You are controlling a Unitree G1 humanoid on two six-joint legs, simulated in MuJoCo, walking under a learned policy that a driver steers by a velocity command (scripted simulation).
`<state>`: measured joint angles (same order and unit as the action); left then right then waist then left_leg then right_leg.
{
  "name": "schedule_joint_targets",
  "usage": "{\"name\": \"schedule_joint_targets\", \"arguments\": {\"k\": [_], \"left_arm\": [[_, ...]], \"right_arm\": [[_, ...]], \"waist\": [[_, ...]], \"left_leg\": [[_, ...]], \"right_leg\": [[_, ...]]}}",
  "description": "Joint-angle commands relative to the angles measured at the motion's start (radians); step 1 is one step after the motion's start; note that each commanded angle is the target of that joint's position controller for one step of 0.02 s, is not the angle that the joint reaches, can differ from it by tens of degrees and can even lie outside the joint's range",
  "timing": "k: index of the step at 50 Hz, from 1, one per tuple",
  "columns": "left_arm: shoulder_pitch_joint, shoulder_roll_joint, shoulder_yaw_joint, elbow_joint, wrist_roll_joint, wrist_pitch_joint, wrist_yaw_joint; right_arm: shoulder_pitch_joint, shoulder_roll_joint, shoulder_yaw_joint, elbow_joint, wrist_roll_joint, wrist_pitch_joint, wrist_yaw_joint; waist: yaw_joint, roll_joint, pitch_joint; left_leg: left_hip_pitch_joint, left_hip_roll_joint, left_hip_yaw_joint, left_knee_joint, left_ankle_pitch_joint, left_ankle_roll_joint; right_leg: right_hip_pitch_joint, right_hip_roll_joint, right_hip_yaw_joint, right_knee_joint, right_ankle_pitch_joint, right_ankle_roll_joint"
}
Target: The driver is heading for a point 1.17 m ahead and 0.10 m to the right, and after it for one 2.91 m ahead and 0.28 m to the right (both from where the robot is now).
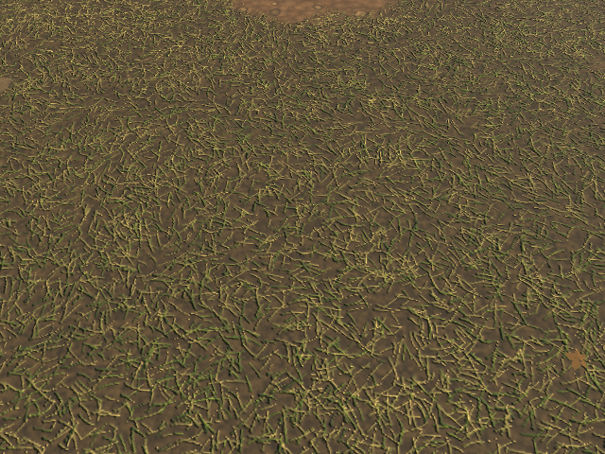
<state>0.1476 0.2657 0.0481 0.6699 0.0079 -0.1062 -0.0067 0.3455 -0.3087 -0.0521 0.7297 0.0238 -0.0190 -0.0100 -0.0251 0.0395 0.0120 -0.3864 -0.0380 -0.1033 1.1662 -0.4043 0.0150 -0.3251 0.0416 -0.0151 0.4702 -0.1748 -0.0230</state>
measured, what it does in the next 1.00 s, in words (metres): walks ahead: left foot, then right foot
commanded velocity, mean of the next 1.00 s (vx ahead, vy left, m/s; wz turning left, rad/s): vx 0.50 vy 0.00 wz -0.12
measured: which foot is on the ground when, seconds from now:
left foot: up 0.00-0.34, down 0.36-0.92, up 0.94-1.00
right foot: down 0.00-0.38, up 0.40-0.88, down 0.90-1.00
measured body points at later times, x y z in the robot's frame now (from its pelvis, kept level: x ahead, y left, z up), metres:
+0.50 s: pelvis +0.26 +0.07 +0.00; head +0.30 +0.09 +0.45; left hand +0.27 +0.36 -0.13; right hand +0.46 -0.16 -0.09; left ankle +0.30 +0.18 -0.73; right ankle +0.16 -0.09 -0.64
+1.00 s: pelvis +0.53 +0.02 -0.01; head +0.57 +0.00 +0.44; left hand +0.73 +0.26 -0.11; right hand +0.56 -0.28 -0.13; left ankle +0.41 +0.20 -0.63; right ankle +0.59 -0.07 -0.73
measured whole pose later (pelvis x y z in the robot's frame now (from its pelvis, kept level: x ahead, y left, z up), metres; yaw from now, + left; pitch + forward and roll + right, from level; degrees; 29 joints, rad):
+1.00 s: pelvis +0.53 +0.02 -0.01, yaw -13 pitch +1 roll +1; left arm 0.17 0.30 0.07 0.72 -0.02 -0.04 -0.04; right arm 0.24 -0.29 -0.07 0.80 0.02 -0.09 0.00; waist -0.01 0.00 0.08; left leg -0.29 0.05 0.00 1.18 -0.46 -0.01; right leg -0.43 0.06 -0.02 0.61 -0.20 -0.10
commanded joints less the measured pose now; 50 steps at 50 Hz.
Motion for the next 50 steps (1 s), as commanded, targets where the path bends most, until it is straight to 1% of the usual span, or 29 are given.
{"name": "schedule_joint_targets", "arguments": {"k": [1,3,5,7,10,14,16,17,18,19,20,21,22,23,24,26,29,33,37,40,42,43,44,45,46,47,48,49,50], "left_arm": [[0.080,0.096,0.030,-0.014,0.005,-0.004,0.004],[0.079,0.109,0.036,0.007,-0.005,-0.011,0.001],[0.082,0.140,0.046,0.028,-0.005,-0.014,0.002],[0.094,0.155,0.049,0.049,-0.004,-0.011,0.000],[0.117,0.174,0.048,0.079,-0.015,-0.003,-0.003],[0.204,0.209,0.053,0.139,-0.043,0.018,-0.006],[0.211,0.229,0.054,0.157,-0.050,0.033,-0.004],[0.197,0.239,0.054,0.162,-0.052,0.039,-0.001],[0.198,0.223,0.045,0.165,-0.048,0.040,0.001],[0.196,0.165,0.018,0.138,-0.020,0.032,0.002],[0.318,0.041,-0.019,0.119,-0.017,0.017,-0.005],[0.254,0.158,0.011,0.140,-0.045,0.008,-0.007],[0.177,0.186,0.025,0.107,-0.064,0.007,-0.008],[0.141,0.169,0.023,0.101,-0.055,0.009,-0.002],[0.131,0.161,0.028,0.103,-0.040,0.017,0.002],[0.185,0.121,0.027,0.122,-0.042,0.047,0.004],[0.154,0.082,0.024,0.108,-0.039,0.075,0.008],[0.058,0.064,0.018,0.075,-0.031,0.071,-0.009],[-0.079,0.052,0.007,0.021,-0.027,0.068,-0.036],[-0.133,0.068,0.010,-0.019,-0.028,0.071,-0.051],[-0.109,0.092,0.023,-0.033,-0.027,0.075,-0.056],[-0.049,0.114,0.037,-0.027,-0.028,0.079,-0.055],[0.082,0.151,0.062,0.003,-0.033,0.081,-0.050],[0.252,0.222,0.100,0.050,-0.034,0.088,-0.034],[0.283,0.347,0.127,0.057,-0.043,0.092,-0.015],[0.276,0.328,0.109,0.011,-0.032,0.070,-0.025],[0.253,0.249,0.086,0.016,-0.026,0.053,-0.033],[0.212,0.219,0.077,0.017,-0.028,0.043,-0.033],[0.142,0.184,0.067,0.008,-0.030,0.041,-0.030]], "right_arm": [[-0.054,-0.090,-0.033,-0.108,0.005,-0.011,0.009],[-0.070,-0.054,-0.025,-0.122,0.004,-0.001,0.013],[-0.110,-0.042,-0.019,-0.142,-0.003,0.000,0.016],[-0.144,-0.028,-0.011,-0.147,-0.006,-0.007,0.023],[-0.240,-0.007,0.003,-0.162,-0.007,-0.027,0.039],[-0.360,-0.019,0.004,-0.209,-0.006,-0.039,0.056],[-0.337,-0.050,-0.009,-0.211,-0.009,-0.046,0.058],[-0.250,-0.079,-0.025,-0.188,-0.013,-0.049,0.054],[-0.099,-0.129,-0.052,-0.141,-0.017,-0.048,0.044],[0.082,-0.211,-0.078,-0.109,-0.031,-0.041,0.026],[0.098,-0.276,-0.083,-0.109,-0.041,-0.036,0.021],[0.100,-0.178,-0.060,-0.114,-0.039,-0.038,0.022],[0.048,-0.143,-0.046,-0.100,-0.031,-0.043,0.023],[-0.014,-0.111,-0.037,-0.094,-0.026,-0.049,0.025],[-0.068,-0.078,-0.030,-0.090,-0.027,-0.055,0.030],[-0.120,-0.046,-0.028,-0.080,-0.036,-0.077,0.033],[-0.140,-0.058,-0.038,-0.045,-0.039,-0.098,0.025],[-0.120,-0.087,-0.049,-0.008,-0.041,-0.094,0.008],[-0.068,-0.127,-0.063,0.027,-0.026,-0.079,-0.002],[-0.041,-0.148,-0.073,0.052,-0.008,-0.057,-0.003],[-0.054,-0.176,-0.081,0.054,0.000,-0.042,-0.007],[-0.064,-0.190,-0.084,0.052,0.004,-0.034,-0.010],[-0.084,-0.192,-0.083,0.047,0.009,-0.024,-0.011],[-0.073,-0.169,-0.071,0.040,0.002,-0.026,-0.016],[-0.004,-0.039,-0.032,-0.010,-0.041,-0.042,-0.010],[-0.026,-0.040,-0.016,-0.029,-0.025,-0.082,0.000],[-0.147,-0.116,-0.036,-0.056,0.018,-0.106,0.012],[-0.179,-0.110,-0.031,-0.067,0.020,-0.121,0.012],[-0.175,-0.106,-0.034,-0.051,-0.005,-0.126,0.003]], "waist": [[0.048,-0.143,-0.002],[0.040,-0.144,0.012],[0.041,-0.123,0.021],[0.050,-0.101,0.015],[0.082,-0.087,0.033],[0.102,-0.095,0.066],[0.063,-0.119,0.047],[0.002,-0.125,-0.006],[-0.075,-0.114,-0.101],[-0.146,-0.026,-0.254],[-0.069,0.228,-0.413],[-0.121,0.117,-0.396],[-0.102,0.107,-0.229],[-0.068,0.064,-0.149],[-0.034,0.064,-0.091],[0.020,0.079,-0.061],[0.042,0.040,0.002],[0.021,0.018,0.040],[-0.030,-0.007,0.084],[-0.037,-0.001,0.097],[-0.005,0.025,0.056],[0.034,0.042,0.008],[0.113,0.033,-0.061],[0.190,-0.010,-0.151],[0.113,-0.280,-0.205],[0.114,-0.236,-0.380],[0.151,-0.138,-0.276],[0.122,-0.112,-0.167],[0.075,-0.057,-0.103]], "left_leg": [[-0.294,0.128,-0.021,0.021,0.085,-0.016],[-0.302,0.143,0.000,-0.025,0.103,-0.025],[-0.334,0.155,0.004,-0.098,0.161,-0.037],[-0.319,0.152,0.007,-0.209,0.258,-0.034],[-0.247,0.125,0.055,-0.413,0.394,-0.016],[-0.217,0.101,0.098,-0.558,0.345,0.017],[-0.139,0.070,0.118,-0.619,0.265,0.044],[0.006,0.040,0.141,-0.666,0.283,0.064],[0.243,0.026,0.148,-0.684,0.332,0.089],[0.567,0.214,-0.042,-0.630,0.398,0.148],[0.821,0.469,-0.500,-0.734,0.220,0.291],[0.757,0.453,-0.543,-0.803,0.137,0.272],[0.641,0.418,-0.377,-0.826,0.170,0.233],[0.516,0.374,-0.269,-0.855,0.233,0.210],[0.411,0.338,-0.183,-0.892,0.285,0.197],[0.287,0.310,-0.081,-0.971,0.327,0.191],[0.232,0.313,0.037,-1.033,0.414,0.192],[0.268,0.286,0.177,-1.050,0.456,0.167],[0.341,0.311,0.252,-1.049,0.463,0.152],[0.448,0.339,0.281,-0.991,0.539,0.131],[0.489,0.340,0.309,-0.880,0.827,0.109],[0.493,0.332,0.323,-0.774,0.992,0.096],[0.453,0.302,0.349,-0.591,1.072,0.071],[0.289,0.258,0.359,-0.333,0.930,0.028],[-0.147,0.103,0.338,0.047,0.134,-0.048],[-0.321,-0.014,0.070,0.220,-0.219,-0.051],[-0.425,0.044,0.006,0.233,-0.137,-0.026],[-0.429,0.086,0.016,0.160,-0.046,-0.004],[-0.372,0.128,0.017,0.072,0.022,-0.004]], "right_leg": [[0.245,-0.285,0.288,-0.253,0.048,-0.151],[0.210,-0.286,0.211,-0.292,0.112,-0.169],[0.215,-0.299,0.153,-0.313,0.187,-0.184],[0.226,-0.284,0.091,-0.317,0.246,-0.182],[0.223,-0.255,0.004,-0.321,0.271,-0.161],[0.315,-0.302,0.025,-0.294,0.310,-0.154],[0.361,-0.317,0.042,-0.220,0.465,-0.139],[0.347,-0.297,0.022,-0.119,0.603,-0.119],[0.271,-0.250,-0.010,0.054,0.649,-0.089],[0.047,-0.196,-0.038,0.355,0.353,-0.044],[-0.288,-0.030,0.007,0.688,-0.385,0.013],[-0.362,-0.057,0.145,0.803,-0.415,0.010],[-0.435,-0.097,0.124,0.818,-0.338,0.005],[-0.417,-0.137,0.103,0.777,-0.253,0.008],[-0.383,-0.161,0.099,0.734,-0.193,0.014],[-0.277,-0.186,0.108,0.709,-0.115,0.025],[-0.312,-0.190,0.121,0.648,-0.039,0.043],[-0.343,-0.178,0.105,0.425,0.162,0.040],[-0.343,-0.163,0.035,0.253,0.215,0.012],[-0.363,-0.146,-0.002,0.191,0.128,-0.025],[-0.280,-0.093,-0.058,0.180,0.031,-0.062],[-0.188,-0.052,-0.091,0.185,-0.019,-0.085],[-0.014,0.000,-0.116,0.140,-0.005,-0.116],[0.271,0.013,-0.056,0.098,0.038,-0.156],[0.590,-0.240,0.433,0.035,-0.048,-0.306],[0.719,-0.376,0.878,-0.149,-0.216,-0.423],[0.667,-0.361,0.769,-0.201,-0.193,-0.357],[0.535,-0.321,0.630,-0.194,-0.122,-0.319],[0.396,-0.276,0.518,-0.188,-0.016,-0.283]]}}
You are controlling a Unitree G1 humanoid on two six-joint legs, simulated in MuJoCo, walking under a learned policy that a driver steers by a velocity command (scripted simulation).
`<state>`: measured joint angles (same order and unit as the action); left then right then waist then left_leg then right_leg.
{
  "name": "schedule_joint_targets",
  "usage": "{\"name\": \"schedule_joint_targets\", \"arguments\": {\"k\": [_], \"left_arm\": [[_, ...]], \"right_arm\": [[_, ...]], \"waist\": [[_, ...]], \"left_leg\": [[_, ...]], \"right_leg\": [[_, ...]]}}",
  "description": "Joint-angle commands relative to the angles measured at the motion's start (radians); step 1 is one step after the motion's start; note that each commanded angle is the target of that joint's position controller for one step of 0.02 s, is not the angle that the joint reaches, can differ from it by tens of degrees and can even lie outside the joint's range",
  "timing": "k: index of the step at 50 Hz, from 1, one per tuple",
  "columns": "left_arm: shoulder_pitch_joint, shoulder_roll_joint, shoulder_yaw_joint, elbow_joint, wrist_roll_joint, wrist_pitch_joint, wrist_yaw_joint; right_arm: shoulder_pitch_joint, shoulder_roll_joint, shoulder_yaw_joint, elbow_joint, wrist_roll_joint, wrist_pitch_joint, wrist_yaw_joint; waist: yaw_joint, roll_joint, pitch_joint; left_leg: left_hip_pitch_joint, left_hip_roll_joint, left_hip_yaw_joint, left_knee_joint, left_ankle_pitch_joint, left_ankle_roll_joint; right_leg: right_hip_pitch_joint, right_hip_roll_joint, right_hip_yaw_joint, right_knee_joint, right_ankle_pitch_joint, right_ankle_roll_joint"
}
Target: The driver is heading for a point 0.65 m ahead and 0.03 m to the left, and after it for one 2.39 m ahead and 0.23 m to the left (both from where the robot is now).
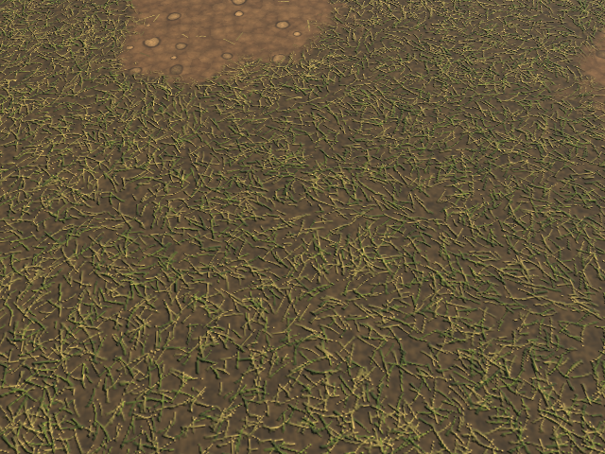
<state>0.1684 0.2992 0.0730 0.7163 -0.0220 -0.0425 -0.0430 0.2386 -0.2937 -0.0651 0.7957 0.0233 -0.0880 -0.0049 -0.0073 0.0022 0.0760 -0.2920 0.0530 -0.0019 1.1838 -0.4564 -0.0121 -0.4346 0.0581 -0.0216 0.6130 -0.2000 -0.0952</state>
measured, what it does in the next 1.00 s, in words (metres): walks ahead: left foot, then right foot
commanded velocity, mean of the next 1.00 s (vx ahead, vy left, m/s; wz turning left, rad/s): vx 0.45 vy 0.00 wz -0.12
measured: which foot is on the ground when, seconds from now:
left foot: up 0.00-0.36, down 0.38-0.86, up 0.88-1.00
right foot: down 0.00-0.40, up 0.42-0.84, down 0.86-1.00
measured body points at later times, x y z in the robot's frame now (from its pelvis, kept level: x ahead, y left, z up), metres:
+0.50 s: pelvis +0.29 +0.04 +0.01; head +0.32 +0.04 +0.46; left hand +0.42 +0.29 -0.11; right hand +0.39 -0.26 -0.08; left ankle +0.38 +0.12 -0.72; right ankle +0.14 -0.06 -0.64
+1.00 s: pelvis +0.51 -0.05 +0.01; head +0.55 -0.06 +0.46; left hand +0.75 +0.18 -0.06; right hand +0.54 -0.35 -0.12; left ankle +0.45 +0.09 -0.64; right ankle +0.58 -0.17 -0.72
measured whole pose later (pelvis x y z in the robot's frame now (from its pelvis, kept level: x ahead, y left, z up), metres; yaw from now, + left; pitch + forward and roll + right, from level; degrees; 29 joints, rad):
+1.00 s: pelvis +0.51 -0.05 +0.01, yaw -3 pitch +2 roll +0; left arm 0.05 0.24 0.04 0.66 0.02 -0.05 0.00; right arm 0.32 -0.32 -0.07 0.79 0.02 0.01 -0.03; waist -0.06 0.03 0.05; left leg -0.46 0.00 -0.05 1.14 -0.54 -0.06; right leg -0.39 -0.01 -0.03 0.48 -0.13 -0.01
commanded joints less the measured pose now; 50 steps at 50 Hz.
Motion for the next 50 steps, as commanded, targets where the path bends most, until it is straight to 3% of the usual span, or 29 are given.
{"name": "schedule_joint_targets", "arguments": {"k": [1,2,5,10,13,15,17,18,19,20,21,22,23,24,25,26,28,31,34,39,41,42,43,44,45,46,47,48,50], "left_arm": [[0.073,0.115,0.030,-0.055,0.008,-0.024,0.011],[0.053,0.106,0.026,-0.069,0.017,-0.024,0.016],[0.076,0.134,0.033,-0.065,0.011,-0.029,0.033],[0.143,0.151,0.038,-0.041,0.002,-0.016,0.058],[0.185,0.153,0.039,-0.021,-0.003,-0.009,0.062],[0.206,0.135,0.035,-0.007,-0.001,-0.006,0.065],[0.203,0.136,0.036,0.002,0.005,-0.002,0.066],[0.191,0.133,0.035,0.002,0.006,0.001,0.064],[0.186,0.108,0.026,-0.003,0.010,0.002,0.061],[0.188,0.069,0.008,-0.019,0.022,0.001,0.058],[0.348,-0.002,-0.013,-0.022,-0.002,-0.011,0.056],[0.335,0.068,-0.008,-0.009,-0.015,-0.019,0.058],[0.205,0.138,0.011,-0.025,-0.018,-0.021,0.058],[0.123,0.133,0.009,-0.047,-0.006,-0.023,0.059],[0.078,0.119,0.008,-0.061,0.011,-0.028,0.056],[0.081,0.106,0.010,-0.062,0.016,-0.030,0.051],[0.100,0.069,0.003,-0.057,0.015,-0.029,0.047],[0.017,0.032,-0.012,-0.093,0.029,-0.035,0.048],[-0.083,0.012,-0.023,-0.111,0.024,-0.046,0.039],[-0.197,0.039,-0.013,-0.139,0.017,-0.067,0.020],[-0.157,0.071,0.003,-0.132,0.024,-0.074,0.021],[-0.087,0.090,0.013,-0.110,0.032,-0.077,0.026],[0.006,0.131,0.026,-0.096,0.047,-0.078,0.036],[0.136,0.210,0.042,-0.089,0.066,-0.067,0.051],[0.143,0.205,0.038,-0.086,0.052,-0.041,0.043],[0.108,0.133,0.025,-0.097,0.038,-0.023,0.041],[0.057,0.086,0.011,-0.099,0.029,-0.015,0.045],[-0.005,0.065,0.001,-0.093,0.027,-0.009,0.046],[-0.090,0.076,0.005,-0.081,0.045,-0.006,0.043]], "right_arm": [[-0.054,-0.132,-0.029,-0.107,-0.023,-0.050,-0.006],[-0.041,-0.133,-0.033,-0.105,-0.028,-0.037,-0.004],[-0.056,-0.092,-0.024,-0.113,-0.039,-0.010,-0.004],[-0.243,-0.048,-0.002,-0.161,-0.030,-0.013,0.007],[-0.302,-0.065,-0.003,-0.178,-0.016,-0.026,0.023],[-0.297,-0.084,-0.008,-0.176,-0.016,-0.035,0.034],[-0.260,-0.102,-0.016,-0.169,-0.018,-0.043,0.038],[-0.207,-0.111,-0.022,-0.155,-0.020,-0.047,0.036],[-0.113,-0.136,-0.037,-0.128,-0.028,-0.051,0.030],[0.031,-0.180,-0.048,-0.112,-0.042,-0.054,0.025],[0.147,-0.274,-0.074,-0.070,-0.047,-0.043,0.028],[0.174,-0.194,-0.058,-0.051,-0.013,-0.039,0.039],[0.114,-0.130,-0.039,-0.062,-0.007,-0.036,0.037],[0.053,-0.111,-0.028,-0.073,-0.020,-0.027,0.035],[0.019,-0.090,-0.019,-0.069,-0.026,-0.022,0.034],[0.003,-0.074,-0.011,-0.068,-0.034,-0.024,0.031],[0.013,-0.070,-0.007,-0.055,-0.027,-0.026,0.030],[0.048,-0.119,-0.018,-0.034,-0.009,-0.021,0.021],[0.082,-0.143,-0.025,-0.018,-0.002,-0.007,0.009],[0.170,-0.146,-0.026,0.019,0.004,0.025,-0.004],[0.159,-0.161,-0.034,0.014,0.005,0.041,-0.013],[0.135,-0.154,-0.033,0.000,0.006,0.044,-0.017],[0.115,-0.127,-0.024,-0.025,-0.002,0.041,-0.017],[0.128,-0.054,-0.001,-0.065,-0.032,0.035,-0.018],[0.316,-0.027,0.014,-0.056,-0.012,0.032,-0.014],[0.292,-0.123,-0.013,-0.032,0.006,0.046,-0.018],[0.195,-0.146,-0.025,-0.051,0.010,0.062,-0.022],[0.163,-0.135,-0.029,-0.054,0.004,0.082,-0.029],[0.164,-0.102,-0.031,-0.067,-0.004,0.122,-0.037]], "waist": [[0.021,-0.034,-0.140],[0.000,-0.053,-0.135],[-0.008,-0.040,-0.117],[0.061,-0.084,-0.070],[0.085,-0.094,-0.062],[0.085,-0.101,-0.064],[0.062,-0.126,-0.059],[0.031,-0.135,-0.071],[-0.015,-0.121,-0.129],[-0.077,-0.043,-0.269],[-0.032,0.265,-0.399],[-0.058,0.262,-0.366],[-0.081,0.140,-0.209],[-0.065,0.067,-0.138],[-0.047,0.050,-0.076],[-0.020,0.077,-0.071],[-0.004,0.107,-0.081],[-0.014,0.083,-0.066],[-0.042,0.074,-0.056],[-0.067,0.088,-0.045],[-0.030,0.110,-0.078],[0.013,0.103,-0.118],[0.057,0.076,-0.201],[0.092,-0.112,-0.352],[0.032,-0.335,-0.522],[0.045,-0.210,-0.453],[0.047,-0.152,-0.318],[0.023,-0.107,-0.243],[-0.028,-0.144,-0.154]], "left_leg": [[-0.390,0.061,-0.088,-0.011,0.122,0.019],[-0.337,0.067,-0.089,-0.040,0.150,0.010],[-0.309,0.051,-0.059,-0.165,0.223,-0.035],[-0.262,-0.016,-0.050,-0.536,0.505,-0.065],[-0.219,-0.038,-0.059,-0.637,0.554,-0.055],[-0.212,-0.032,-0.073,-0.678,0.533,-0.031],[-0.180,-0.030,-0.064,-0.692,0.449,0.003],[-0.113,-0.041,-0.041,-0.721,0.424,0.026],[0.029,-0.044,-0.029,-0.744,0.422,0.059],[0.274,0.088,-0.165,-0.715,0.408,0.122],[0.627,0.301,-0.606,-0.781,0.227,0.301],[0.636,0.342,-0.814,-0.900,-0.057,0.315],[0.507,0.302,-0.683,-0.919,-0.095,0.266],[0.386,0.258,-0.551,-0.926,0.000,0.235],[0.284,0.218,-0.461,-0.949,0.112,0.233],[0.229,0.185,-0.396,-0.967,0.200,0.220],[0.186,0.148,-0.326,-0.995,0.321,0.227],[0.165,0.145,-0.275,-1.024,0.449,0.256],[0.134,0.109,-0.209,-1.021,0.477,0.231],[0.165,0.112,-0.235,-0.922,0.559,0.192],[0.193,0.105,-0.262,-0.818,0.639,0.152],[0.167,0.070,-0.248,-0.735,0.681,0.121],[0.084,0.013,-0.223,-0.589,0.621,0.081],[-0.140,-0.079,-0.146,-0.276,0.208,0.023],[-0.317,-0.122,-0.122,-0.044,-0.298,-0.008],[-0.362,-0.060,-0.143,0.052,-0.223,-0.026],[-0.414,-0.036,-0.102,0.076,-0.156,-0.039],[-0.399,-0.006,-0.083,0.061,-0.107,-0.055],[-0.280,0.019,-0.057,0.015,-0.028,-0.073]], "right_leg": [[0.401,-0.257,0.446,-0.345,0.111,-0.193],[0.339,-0.238,0.417,-0.366,0.166,-0.191],[0.248,-0.205,0.330,-0.390,0.302,-0.197],[0.195,-0.141,0.273,-0.380,0.173,-0.132],[0.225,-0.171,0.323,-0.349,0.105,-0.121],[0.295,-0.204,0.363,-0.299,0.098,-0.111],[0.343,-0.233,0.395,-0.253,0.160,-0.097],[0.351,-0.224,0.391,-0.207,0.235,-0.085],[0.343,-0.172,0.360,-0.092,0.346,-0.061],[0.242,-0.116,0.301,0.158,0.252,-0.028],[-0.118,0.045,0.184,0.517,-0.178,0.058],[-0.289,0.020,0.220,0.651,-0.369,0.065],[-0.342,-0.028,0.225,0.689,-0.288,0.059],[-0.323,-0.070,0.178,0.666,-0.216,0.058],[-0.309,-0.101,0.157,0.602,-0.165,0.062],[-0.260,-0.135,0.149,0.545,-0.122,0.062],[-0.208,-0.148,0.116,0.472,-0.099,0.073],[-0.224,-0.151,0.082,0.290,-0.040,0.106],[-0.152,-0.120,0.069,0.072,0.134,0.128],[-0.040,-0.057,0.073,-0.106,0.229,0.126],[0.049,-0.043,0.078,-0.164,0.220,0.097],[0.168,-0.046,0.068,-0.211,0.281,0.072],[0.356,-0.124,0.111,-0.200,0.421,0.031],[0.658,-0.366,0.299,-0.102,0.803,-0.052],[0.813,-0.564,0.551,-0.099,0.803,-0.203],[0.705,-0.503,0.525,-0.160,0.602,-0.185],[0.592,-0.447,0.402,-0.189,0.504,-0.150],[0.465,-0.402,0.322,-0.226,0.464,-0.133],[0.227,-0.348,0.198,-0.313,0.387,-0.126]]}}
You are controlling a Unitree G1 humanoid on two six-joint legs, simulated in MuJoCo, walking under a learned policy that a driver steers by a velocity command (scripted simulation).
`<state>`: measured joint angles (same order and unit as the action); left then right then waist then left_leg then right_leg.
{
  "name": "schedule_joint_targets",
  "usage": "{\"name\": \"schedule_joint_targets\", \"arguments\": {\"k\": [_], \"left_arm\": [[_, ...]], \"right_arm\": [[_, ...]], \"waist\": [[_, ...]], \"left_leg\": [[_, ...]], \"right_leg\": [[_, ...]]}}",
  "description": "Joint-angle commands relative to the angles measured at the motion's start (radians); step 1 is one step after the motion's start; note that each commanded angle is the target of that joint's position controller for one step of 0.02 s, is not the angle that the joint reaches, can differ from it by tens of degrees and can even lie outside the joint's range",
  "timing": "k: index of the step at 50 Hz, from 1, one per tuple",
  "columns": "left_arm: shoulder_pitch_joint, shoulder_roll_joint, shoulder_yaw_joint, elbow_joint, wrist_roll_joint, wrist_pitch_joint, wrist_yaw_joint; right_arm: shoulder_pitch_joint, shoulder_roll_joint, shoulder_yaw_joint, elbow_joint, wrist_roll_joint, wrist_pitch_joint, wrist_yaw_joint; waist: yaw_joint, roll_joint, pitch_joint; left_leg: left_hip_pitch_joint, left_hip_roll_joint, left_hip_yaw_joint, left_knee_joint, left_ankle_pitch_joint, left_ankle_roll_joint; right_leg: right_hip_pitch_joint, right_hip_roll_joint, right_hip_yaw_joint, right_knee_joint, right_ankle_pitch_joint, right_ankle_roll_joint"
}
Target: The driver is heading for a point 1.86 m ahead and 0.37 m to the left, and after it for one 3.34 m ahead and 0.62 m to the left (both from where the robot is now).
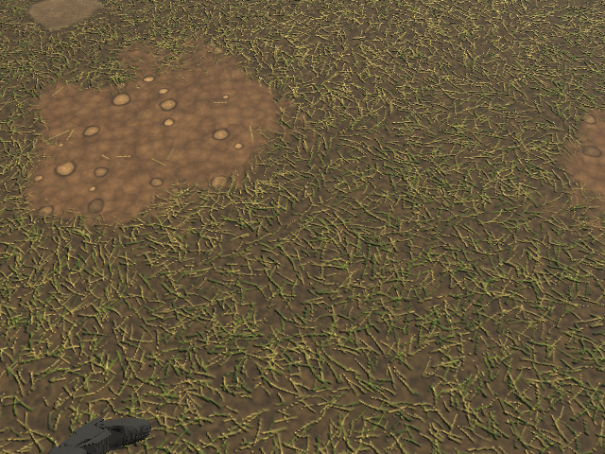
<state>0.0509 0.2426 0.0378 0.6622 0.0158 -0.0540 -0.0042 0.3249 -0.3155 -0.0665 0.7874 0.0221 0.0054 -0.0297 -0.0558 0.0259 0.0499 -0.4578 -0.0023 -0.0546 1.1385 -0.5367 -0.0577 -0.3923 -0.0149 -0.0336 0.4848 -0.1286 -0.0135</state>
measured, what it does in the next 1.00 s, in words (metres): steps on the spot, turning left: left foot, then right foot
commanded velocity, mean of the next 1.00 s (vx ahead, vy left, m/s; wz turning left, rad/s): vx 0.04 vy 0.00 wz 0.36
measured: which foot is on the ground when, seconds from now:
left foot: up 0.00-0.28, down 0.30-1.00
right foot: down 0.00-0.30, up 0.32-0.72, down 0.74-1.00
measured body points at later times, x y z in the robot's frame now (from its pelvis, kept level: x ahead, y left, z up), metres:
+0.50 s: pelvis +0.06 +0.04 +0.01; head +0.10 +0.08 +0.46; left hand +0.13 +0.37 -0.11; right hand +0.29 -0.19 -0.06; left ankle +0.07 +0.14 -0.73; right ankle +0.10 -0.11 -0.66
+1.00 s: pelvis +0.09 +0.01 +0.00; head +0.11 +0.01 +0.45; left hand +0.13 +0.31 -0.10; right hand +0.33 -0.19 -0.10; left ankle +0.07 +0.14 -0.73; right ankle +0.14 -0.09 -0.73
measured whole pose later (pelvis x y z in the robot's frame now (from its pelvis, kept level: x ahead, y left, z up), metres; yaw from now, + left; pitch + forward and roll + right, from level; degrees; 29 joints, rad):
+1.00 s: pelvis +0.09 +0.01 +0.00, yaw +20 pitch -1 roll +0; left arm 0.16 0.27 0.03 0.78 -0.01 0.00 0.00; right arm 0.17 -0.28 -0.05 0.69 -0.02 0.02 -0.03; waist 0.00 0.01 0.04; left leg -0.26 -0.02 -0.07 0.50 -0.23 -0.02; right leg -0.24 0.06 0.11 0.52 -0.27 -0.02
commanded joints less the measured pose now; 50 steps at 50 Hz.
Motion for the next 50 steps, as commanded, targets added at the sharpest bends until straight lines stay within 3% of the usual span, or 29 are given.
{"name": "schedule_joint_targets", "arguments": {"k": [1,6,9,13,14,15,16,17,18,19,20,21,23,26,29,33,35,36,37,38,39,40,41,42,44,47,50], "left_arm": [[0.006,0.137,0.044,-0.022,0.014,0.002,0.004],[-0.017,0.171,0.060,0.010,0.000,0.003,0.022],[-0.003,0.204,0.070,0.031,-0.015,0.020,0.022],[0.010,0.228,0.079,0.060,-0.047,0.036,0.016],[0.053,0.204,0.074,0.081,-0.047,0.040,0.015],[0.106,0.158,0.063,0.094,-0.021,0.043,0.011],[0.086,0.122,0.045,0.042,0.021,0.045,0.012],[-0.001,0.164,0.057,0.030,0.008,0.044,0.019],[-0.009,0.177,0.063,0.027,-0.017,0.048,0.022],[0.015,0.175,0.066,0.046,-0.020,0.050,0.030],[0.018,0.188,0.071,0.054,-0.011,0.053,0.038],[0.026,0.190,0.074,0.058,-0.006,0.054,0.040],[0.049,0.169,0.070,0.063,-0.013,0.053,0.036],[0.023,0.143,0.058,0.057,-0.017,0.052,0.033],[0.012,0.144,0.055,0.052,-0.019,0.051,0.024],[0.035,0.154,0.056,0.056,-0.025,0.045,0.009],[0.065,0.144,0.054,0.061,-0.023,0.037,-0.001],[0.099,0.134,0.050,0.072,-0.016,0.032,-0.006],[0.105,0.152,0.047,0.071,0.004,0.028,-0.007],[0.072,0.202,0.047,0.055,0.020,0.029,-0.005],[0.008,0.147,0.022,0.058,0.037,0.026,-0.007],[-0.059,0.103,0.008,0.036,0.024,0.020,-0.012],[-0.032,0.118,0.013,0.048,0.011,0.018,-0.014],[0.008,0.162,0.022,0.059,-0.001,0.015,-0.014],[0.027,0.207,0.028,0.067,-0.013,0.015,-0.007],[0.038,0.216,0.034,0.050,-0.023,0.029,0.005],[0.059,0.228,0.047,0.032,-0.033,0.050,0.016]], "right_arm": [[0.079,-0.061,-0.028,-0.068,-0.005,0.038,-0.013],[-0.021,-0.041,-0.020,-0.131,-0.013,0.041,0.010],[-0.077,-0.065,-0.025,-0.165,-0.011,0.049,0.030],[-0.086,-0.085,-0.039,-0.189,-0.014,0.058,0.047],[-0.067,-0.108,-0.050,-0.183,-0.019,0.057,0.041],[-0.031,-0.195,-0.076,-0.185,-0.018,0.053,0.025],[-0.046,-0.297,-0.089,-0.224,-0.032,0.047,0.011],[-0.003,-0.249,-0.078,-0.221,-0.052,0.024,0.022],[-0.032,-0.226,-0.068,-0.215,-0.049,0.005,0.026],[-0.088,-0.200,-0.064,-0.218,-0.031,-0.004,0.022],[-0.133,-0.170,-0.054,-0.227,-0.015,-0.001,0.016],[-0.160,-0.160,-0.046,-0.236,-0.014,0.004,0.009],[-0.167,-0.157,-0.044,-0.247,-0.023,0.010,0.001],[-0.152,-0.170,-0.050,-0.248,-0.017,0.016,-0.007],[-0.157,-0.183,-0.056,-0.254,-0.018,0.025,-0.007],[-0.167,-0.160,-0.045,-0.249,-0.021,0.031,0.006],[-0.186,-0.147,-0.037,-0.245,-0.015,0.035,0.008],[-0.192,-0.122,-0.026,-0.239,-0.013,0.036,0.006],[-0.149,-0.074,-0.009,-0.224,-0.025,0.031,0.006],[-0.068,-0.026,0.006,-0.207,-0.054,0.022,0.009],[-0.092,-0.047,-0.001,-0.216,-0.058,0.016,0.006],[-0.103,-0.076,-0.006,-0.193,-0.066,0.012,0.002],[-0.147,-0.078,-0.008,-0.183,-0.067,0.009,0.003],[-0.182,-0.080,-0.012,-0.178,-0.065,0.011,0.001],[-0.192,-0.081,-0.013,-0.185,-0.055,0.012,-0.001],[-0.174,-0.083,-0.021,-0.167,-0.047,0.000,-0.009],[-0.165,-0.070,-0.029,-0.162,-0.040,-0.013,-0.011]], "waist": [[0.010,-0.178,-0.116],[0.025,-0.141,-0.144],[0.042,-0.141,-0.137],[0.025,-0.131,-0.121],[0.025,-0.094,-0.124],[0.036,0.093,-0.133],[0.054,0.342,-0.125],[-0.028,0.209,-0.202],[-0.004,0.149,-0.182],[0.027,0.098,-0.167],[0.040,0.083,-0.157],[0.057,0.092,-0.160],[0.070,0.094,-0.183],[0.052,0.095,-0.177],[0.041,0.119,-0.162],[0.030,0.138,-0.160],[0.054,0.132,-0.156],[0.076,0.119,-0.158],[0.061,0.058,-0.166],[-0.014,-0.143,-0.170],[-0.037,-0.244,-0.112],[-0.034,-0.190,-0.082],[-0.001,-0.172,-0.080],[0.026,-0.161,-0.075],[0.026,-0.172,-0.038],[0.039,-0.148,-0.031],[0.053,-0.123,-0.063]], "left_leg": [[-0.079,0.074,0.012,0.032,0.089,-0.032],[0.002,0.096,0.032,-0.222,0.268,-0.006],[0.044,0.086,0.059,-0.329,0.279,0.017],[0.151,0.044,0.110,-0.562,0.327,0.077],[0.230,0.024,0.097,-0.639,0.407,0.105],[0.357,0.137,-0.082,-0.738,0.700,0.164],[0.464,0.373,-0.441,-0.763,0.927,0.364],[0.436,0.385,-0.468,-0.785,0.889,0.440],[0.422,0.335,-0.377,-0.785,0.845,0.397],[0.404,0.283,-0.313,-0.776,0.773,0.337],[0.387,0.259,-0.288,-0.774,0.745,0.302],[0.344,0.237,-0.262,-0.774,0.776,0.292],[0.330,0.211,-0.247,-0.776,0.786,0.292],[0.339,0.196,-0.272,-0.771,0.700,0.290],[0.290,0.186,-0.322,-0.773,0.593,0.293],[0.271,0.186,-0.370,-0.746,0.581,0.284],[0.259,0.164,-0.376,-0.712,0.583,0.260],[0.237,0.142,-0.350,-0.692,0.542,0.225],[0.190,0.097,-0.304,-0.652,0.421,0.165],[0.135,-0.023,-0.174,-0.524,0.177,0.101],[0.173,-0.024,-0.111,-0.572,0.082,0.054],[0.247,0.009,-0.103,-0.625,0.180,0.034],[0.275,-0.002,-0.094,-0.669,0.282,0.033],[0.306,-0.005,-0.091,-0.672,0.333,0.036],[0.311,0.003,-0.073,-0.673,0.350,0.044],[0.261,-0.010,-0.026,-0.643,0.322,0.046],[0.239,-0.015,-0.001,-0.617,0.338,0.040]], "right_leg": [[0.134,-0.265,0.165,-0.214,0.300,-0.215],[0.149,-0.283,0.044,-0.234,0.304,-0.224],[0.181,-0.304,0.019,-0.218,0.240,-0.209],[0.218,-0.304,-0.015,-0.100,0.142,-0.134],[0.184,-0.266,-0.047,-0.022,0.064,-0.084],[0.065,-0.173,-0.138,0.194,-0.098,0.004],[-0.238,-0.010,-0.151,0.490,-0.530,0.104],[-0.272,0.013,0.037,0.663,-0.568,0.096],[-0.290,-0.005,0.075,0.705,-0.493,0.077],[-0.294,-0.024,0.090,0.683,-0.408,0.067],[-0.293,-0.032,0.099,0.649,-0.351,0.067],[-0.244,-0.022,0.094,0.647,-0.309,0.073],[-0.195,0.003,0.091,0.599,-0.255,0.083],[-0.162,0.020,0.104,0.430,-0.222,0.097],[-0.088,0.037,0.113,0.316,-0.219,0.099],[0.004,0.032,0.099,0.204,-0.229,0.081],[0.082,0.034,0.081,0.061,-0.157,0.057],[0.163,0.019,0.072,-0.071,-0.035,0.037],[0.250,-0.064,0.145,-0.132,0.071,0.006],[0.287,-0.221,0.328,-0.159,0.241,-0.065],[0.120,-0.282,0.421,-0.189,0.168,-0.182],[0.084,-0.215,0.367,-0.194,0.048,-0.162],[0.095,-0.146,0.309,-0.175,-0.038,-0.104],[0.087,-0.116,0.288,-0.173,-0.091,-0.073],[0.053,-0.111,0.312,-0.183,-0.131,-0.062],[0.077,-0.105,0.347,-0.153,-0.088,-0.087],[0.111,-0.100,0.387,-0.095,0.029,-0.120]]}}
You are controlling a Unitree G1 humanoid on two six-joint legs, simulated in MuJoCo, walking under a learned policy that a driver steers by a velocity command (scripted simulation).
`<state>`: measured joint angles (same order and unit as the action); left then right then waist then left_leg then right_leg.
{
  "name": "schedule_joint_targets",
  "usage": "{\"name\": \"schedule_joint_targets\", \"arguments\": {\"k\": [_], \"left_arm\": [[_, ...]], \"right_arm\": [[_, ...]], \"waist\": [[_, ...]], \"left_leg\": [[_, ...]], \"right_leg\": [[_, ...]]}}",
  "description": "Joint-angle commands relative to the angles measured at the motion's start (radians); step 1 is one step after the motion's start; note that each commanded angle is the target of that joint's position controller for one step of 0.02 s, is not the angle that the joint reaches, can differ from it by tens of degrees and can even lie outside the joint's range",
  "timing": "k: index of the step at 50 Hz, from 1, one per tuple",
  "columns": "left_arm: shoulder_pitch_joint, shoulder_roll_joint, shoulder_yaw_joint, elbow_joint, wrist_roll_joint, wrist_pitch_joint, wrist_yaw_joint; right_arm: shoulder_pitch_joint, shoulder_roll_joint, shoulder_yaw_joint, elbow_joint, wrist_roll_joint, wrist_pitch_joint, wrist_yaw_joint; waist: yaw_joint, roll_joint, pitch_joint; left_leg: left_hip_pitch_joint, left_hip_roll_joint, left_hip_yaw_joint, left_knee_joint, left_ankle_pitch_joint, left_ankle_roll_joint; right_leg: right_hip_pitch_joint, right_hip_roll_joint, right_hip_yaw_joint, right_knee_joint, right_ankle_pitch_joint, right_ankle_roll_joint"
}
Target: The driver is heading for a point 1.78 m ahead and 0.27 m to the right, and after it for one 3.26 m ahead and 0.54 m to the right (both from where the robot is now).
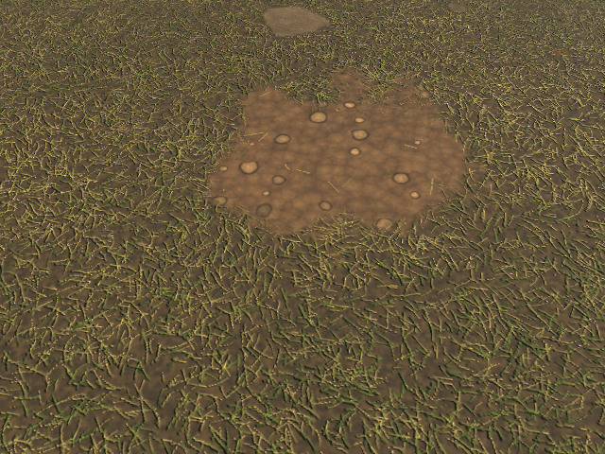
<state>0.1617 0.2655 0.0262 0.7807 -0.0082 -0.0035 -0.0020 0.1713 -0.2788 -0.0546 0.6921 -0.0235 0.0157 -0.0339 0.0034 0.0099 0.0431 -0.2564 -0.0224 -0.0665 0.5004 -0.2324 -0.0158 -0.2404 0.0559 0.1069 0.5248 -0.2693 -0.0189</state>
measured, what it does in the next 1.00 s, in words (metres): walks ahead: right foot, then left foot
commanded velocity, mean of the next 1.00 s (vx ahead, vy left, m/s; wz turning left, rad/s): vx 0.21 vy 0.00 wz -0.23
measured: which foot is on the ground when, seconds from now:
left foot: down 0.00-0.40, up 0.42-0.92, down 0.94-1.00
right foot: down 0.00-0.12, up 0.14-0.38, down 0.40-0.94, up 0.96-1.00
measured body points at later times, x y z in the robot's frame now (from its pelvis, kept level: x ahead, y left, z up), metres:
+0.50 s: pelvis +0.00 -0.04 +0.00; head +0.02 -0.08 +0.44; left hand +0.19 +0.20 -0.09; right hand +0.07 -0.36 -0.12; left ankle +0.03 +0.11 -0.67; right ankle -0.03 -0.12 -0.74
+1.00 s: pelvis +0.22 -0.06 -0.01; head +0.25 -0.07 +0.43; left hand +0.32 +0.22 -0.13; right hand +0.35 -0.36 -0.09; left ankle +0.32 +0.01 -0.74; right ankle -0.01 -0.13 -0.68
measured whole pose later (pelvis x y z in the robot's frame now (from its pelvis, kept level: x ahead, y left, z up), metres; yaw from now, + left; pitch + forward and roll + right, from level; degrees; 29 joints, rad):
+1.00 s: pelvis +0.22 -0.06 -0.01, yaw -13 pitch +3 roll +0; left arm 0.38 0.32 0.06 0.77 0.00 -0.05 0.01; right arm 0.11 -0.31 -0.05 0.68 0.03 -0.08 0.05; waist 0.05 -0.01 0.02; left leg -0.47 -0.05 0.03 0.59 -0.16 0.07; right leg -0.12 0.00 0.02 0.85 -0.50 0.00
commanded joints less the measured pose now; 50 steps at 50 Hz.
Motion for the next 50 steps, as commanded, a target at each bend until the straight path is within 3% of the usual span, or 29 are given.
{"name": "schedule_joint_targets", "arguments": {"k": [1,3,5,6,7,8,9,10,11,14,16,18,19,20,21,22,23,25,26,29,32,35,41,44,46,47,48,49,50], "left_arm": [[-0.052,0.199,0.061,-0.095,-0.012,0.007,0.019],[-0.056,0.195,0.065,-0.115,-0.014,0.018,0.020],[-0.058,0.178,0.064,-0.134,-0.017,0.024,0.018],[-0.051,0.160,0.061,-0.139,-0.019,0.026,0.016],[-0.031,0.144,0.059,-0.144,-0.017,0.028,0.012],[-0.033,0.170,0.071,-0.146,-0.013,0.029,0.008],[-0.031,0.198,0.087,-0.146,-0.013,0.033,0.004],[-0.016,0.182,0.087,-0.140,-0.019,0.042,0.002],[-0.016,0.149,0.076,-0.140,-0.020,0.050,0.000],[-0.042,0.109,0.057,-0.167,-0.017,0.057,-0.017],[-0.034,0.131,0.064,-0.184,-0.021,0.057,-0.029],[0.033,0.141,0.076,-0.172,-0.016,0.061,-0.033],[0.085,0.153,0.086,-0.153,-0.013,0.064,-0.024],[0.141,0.211,0.106,-0.142,-0.014,0.063,-0.011],[0.194,0.351,0.133,-0.168,-0.014,0.047,-0.001],[0.216,0.321,0.120,-0.177,0.021,0.009,-0.014],[0.184,0.270,0.102,-0.171,0.024,-0.016,-0.014],[0.107,0.206,0.079,-0.175,-0.002,-0.027,0.002],[0.095,0.196,0.072,-0.179,0.000,-0.026,0.012],[0.132,0.170,0.063,-0.169,0.010,-0.040,0.024],[0.169,0.176,0.064,-0.143,0.004,-0.054,0.023],[0.207,0.197,0.070,-0.115,0.002,-0.059,0.017],[0.249,0.204,0.075,-0.064,0.000,-0.056,0.006],[0.233,0.224,0.083,-0.059,-0.006,-0.050,0.009],[0.199,0.233,0.083,-0.069,-0.005,-0.042,0.017],[0.207,0.215,0.075,-0.077,0.001,-0.040,0.026],[0.215,0.170,0.055,-0.115,0.024,-0.049,0.033],[0.283,0.075,0.024,-0.142,0.032,-0.077,0.021],[0.186,0.170,0.040,-0.144,-0.004,-0.105,0.005]], "right_arm": [[-0.004,-0.107,-0.046,-0.066,0.006,-0.029,-0.006],[0.009,-0.111,-0.053,-0.063,0.012,-0.030,-0.002],[0.036,-0.135,-0.065,-0.061,0.010,-0.027,-0.001],[0.064,-0.154,-0.071,-0.057,0.005,-0.023,-0.003],[0.072,-0.176,-0.075,-0.056,0.000,-0.023,-0.005],[0.057,-0.164,-0.069,-0.074,-0.005,-0.028,-0.012],[0.041,-0.152,-0.059,-0.085,-0.004,-0.032,-0.017],[-0.004,-0.150,-0.057,-0.092,0.005,-0.033,-0.020],[-0.035,-0.164,-0.061,-0.088,0.014,-0.032,-0.019],[-0.047,-0.192,-0.071,-0.080,0.013,-0.013,-0.017],[-0.029,-0.199,-0.075,-0.073,0.023,-0.005,-0.012],[-0.035,-0.199,-0.074,-0.065,0.045,-0.002,-0.006],[0.004,-0.174,-0.069,-0.048,0.049,-0.004,-0.001],[0.042,-0.118,-0.055,-0.033,0.029,-0.005,0.008],[-0.037,-0.060,-0.030,-0.118,-0.013,-0.011,0.011],[-0.132,-0.111,-0.043,-0.138,0.019,-0.033,0.009],[-0.151,-0.146,-0.054,-0.140,0.049,-0.048,0.015],[-0.118,-0.172,-0.069,-0.099,0.029,-0.065,0.012],[-0.105,-0.161,-0.069,-0.090,0.018,-0.073,0.015],[-0.087,-0.114,-0.055,-0.056,0.020,-0.092,0.034],[-0.123,-0.082,-0.036,-0.046,0.029,-0.096,0.044],[-0.177,-0.083,-0.026,-0.059,0.043,-0.097,0.054],[-0.232,-0.083,-0.007,-0.094,0.054,-0.107,0.088],[-0.208,-0.094,-0.006,-0.103,0.053,-0.111,0.101],[-0.063,-0.138,-0.032,-0.069,0.045,-0.108,0.095],[0.082,-0.183,-0.057,-0.032,0.047,-0.104,0.085],[0.241,-0.261,-0.079,-0.016,0.048,-0.096,0.071],[0.273,-0.308,-0.080,-0.006,0.051,-0.102,0.078],[0.264,-0.210,-0.056,-0.011,0.055,-0.101,0.074]], "waist": [[-0.009,-0.104,-0.070],[-0.006,-0.057,-0.086],[-0.011,0.025,-0.095],[-0.017,0.098,-0.099],[-0.012,0.197,-0.107],[-0.026,0.225,-0.116],[-0.019,0.137,-0.108],[0.007,0.079,-0.092],[0.012,0.075,-0.068],[-0.013,0.135,-0.082],[-0.023,0.156,-0.118],[0.012,0.138,-0.138],[0.018,0.098,-0.152],[0.022,-0.069,-0.125],[0.031,-0.352,-0.108],[0.111,-0.224,-0.138],[0.078,-0.182,-0.061],[0.031,-0.140,-0.002],[0.018,-0.147,-0.006],[0.020,-0.118,-0.038],[0.051,-0.130,-0.026],[0.086,-0.128,0.010],[0.112,-0.094,0.073],[0.083,-0.103,0.046],[-0.010,-0.100,-0.075],[-0.075,-0.077,-0.175],[-0.128,0.046,-0.292],[-0.062,0.276,-0.379],[-0.119,0.166,-0.326]], "left_leg": [[0.046,0.008,0.014,0.019,0.033,-0.002],[0.080,0.028,0.008,0.012,0.072,0.020],[0.141,0.099,-0.051,-0.041,0.105,0.069],[0.186,0.185,-0.132,-0.092,0.154,0.127],[0.214,0.326,-0.258,-0.146,0.263,0.213],[0.207,0.444,-0.340,-0.168,0.392,0.301],[0.173,0.461,-0.320,-0.167,0.448,0.323],[0.148,0.413,-0.232,-0.158,0.414,0.284],[0.131,0.362,-0.149,-0.163,0.376,0.243],[0.088,0.287,0.014,-0.147,0.396,0.208],[0.116,0.303,0.040,-0.115,0.398,0.204],[0.095,0.307,0.074,-0.041,0.327,0.167],[0.028,0.282,0.115,0.024,0.138,0.120],[-0.161,0.211,0.202,0.215,-0.131,0.042],[-0.513,0.040,0.204,0.534,-0.480,-0.040],[-0.572,0.029,0.001,0.658,-0.447,-0.021],[-0.607,0.064,-0.027,0.660,-0.337,0.010],[-0.582,0.097,-0.023,0.585,-0.155,0.018],[-0.528,0.098,-0.021,0.543,-0.082,0.009],[-0.464,0.075,0.018,0.421,0.102,-0.017],[-0.418,0.074,0.039,0.248,0.191,-0.036],[-0.420,0.084,0.044,0.156,0.214,-0.035],[-0.464,0.086,0.061,0.081,0.157,0.030],[-0.374,0.050,0.095,0.056,0.098,0.079],[-0.121,-0.025,0.156,0.021,0.114,0.123],[0.115,-0.041,0.138,0.019,0.144,0.154],[0.431,0.155,-0.174,0.007,0.061,0.242],[0.654,0.360,-0.706,-0.144,-0.145,0.395],[0.645,0.345,-0.699,-0.208,-0.240,0.360]], "right_leg": [[-0.041,-0.159,0.248,-0.113,0.203,-0.113],[-0.078,-0.132,0.244,-0.068,0.206,-0.103],[-0.162,-0.076,0.177,0.025,0.145,-0.060],[-0.233,-0.031,0.104,0.126,0.063,-0.024],[-0.291,0.007,0.014,0.263,-0.097,0.010],[-0.342,-0.017,-0.024,0.496,-0.348,0.037],[-0.357,-0.052,-0.013,0.645,-0.373,0.055],[-0.349,-0.082,-0.011,0.650,-0.327,0.065],[-0.344,-0.101,-0.031,0.580,-0.265,0.074],[-0.211,-0.105,-0.116,0.396,-0.185,0.085],[-0.145,-0.091,-0.150,0.269,-0.143,0.072],[-0.035,-0.054,-0.202,0.076,0.004,0.037],[0.068,-0.019,-0.203,-0.001,0.042,0.005],[0.204,-0.098,-0.036,-0.090,0.108,-0.054],[0.285,-0.375,0.475,-0.191,-0.013,-0.259],[0.233,-0.432,0.633,-0.307,-0.256,-0.360],[0.198,-0.407,0.581,-0.344,-0.433,-0.318],[0.153,-0.331,0.450,-0.335,-0.397,-0.229],[0.124,-0.290,0.392,-0.343,-0.339,-0.209],[0.150,-0.240,0.261,-0.354,-0.118,-0.191],[0.169,-0.229,0.167,-0.361,-0.012,-0.176],[0.187,-0.265,0.147,-0.379,-0.002,-0.187],[0.281,-0.316,0.067,-0.370,0.115,-0.190],[0.306,-0.323,0.008,-0.310,0.354,-0.164],[0.287,-0.274,-0.083,-0.101,0.780,-0.119],[0.195,-0.232,-0.136,0.097,0.856,-0.083],[-0.085,-0.172,-0.179,0.428,0.571,-0.023],[-0.425,0.022,-0.088,0.720,-0.260,0.033],[-0.542,-0.034,0.027,0.802,-0.248,0.022]]}}
Keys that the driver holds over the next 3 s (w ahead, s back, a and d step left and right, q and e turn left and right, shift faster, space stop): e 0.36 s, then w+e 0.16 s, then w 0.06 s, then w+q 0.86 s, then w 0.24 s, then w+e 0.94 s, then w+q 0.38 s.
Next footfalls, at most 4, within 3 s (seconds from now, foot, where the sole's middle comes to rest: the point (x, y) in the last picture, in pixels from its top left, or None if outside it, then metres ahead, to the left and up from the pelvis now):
0.40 right None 0.01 -0.14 -0.77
0.94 left None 0.35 0.00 -0.77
1.42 right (430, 392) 0.63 -0.24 -0.77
1.90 left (306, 309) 0.86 0.04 -0.77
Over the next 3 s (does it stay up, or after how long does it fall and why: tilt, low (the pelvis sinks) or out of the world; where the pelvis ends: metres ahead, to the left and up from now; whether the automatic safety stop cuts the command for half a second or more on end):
stays up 1.34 -0.18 -0.02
